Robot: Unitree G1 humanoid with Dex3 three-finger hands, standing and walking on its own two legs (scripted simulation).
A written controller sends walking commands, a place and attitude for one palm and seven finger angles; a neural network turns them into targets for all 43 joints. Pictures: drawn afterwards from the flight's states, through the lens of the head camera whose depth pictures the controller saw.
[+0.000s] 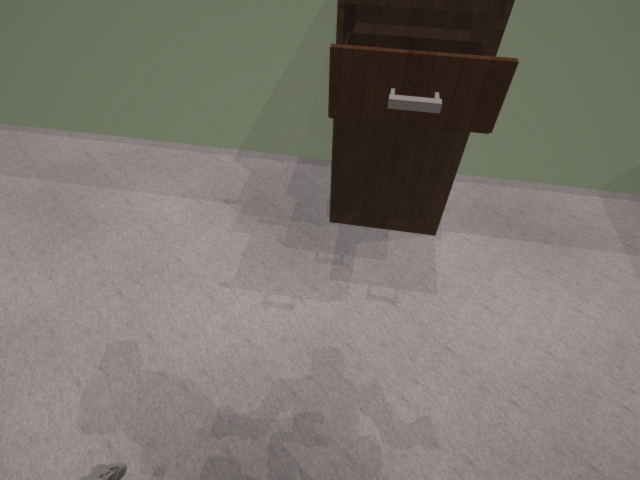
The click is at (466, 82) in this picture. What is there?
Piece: drawer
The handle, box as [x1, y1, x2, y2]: [387, 88, 441, 113]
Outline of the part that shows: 391,88 387,108 439,113 441,99 438,96 438,92 435,92 433,98 395,95 394,88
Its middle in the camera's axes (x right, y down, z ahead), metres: +0.22 -0.33 +0.92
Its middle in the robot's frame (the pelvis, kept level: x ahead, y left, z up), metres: +0.93 -0.18 +0.02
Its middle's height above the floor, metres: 0.79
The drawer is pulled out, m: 0.30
